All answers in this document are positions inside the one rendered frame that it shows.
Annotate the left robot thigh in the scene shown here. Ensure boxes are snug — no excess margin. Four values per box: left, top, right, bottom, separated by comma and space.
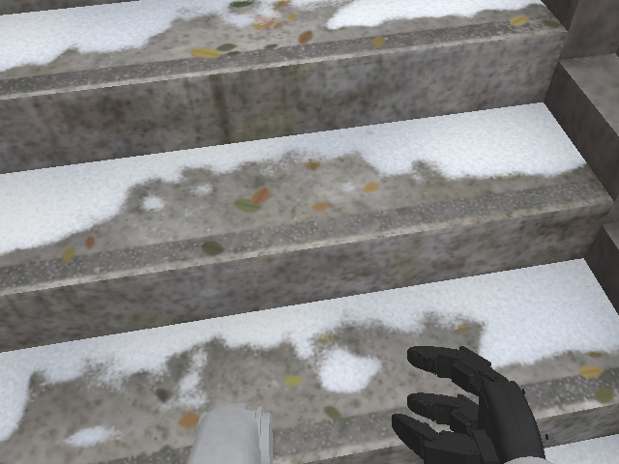
187, 403, 273, 464

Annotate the robot right hand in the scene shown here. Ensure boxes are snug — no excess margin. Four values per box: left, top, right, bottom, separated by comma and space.
392, 346, 548, 464

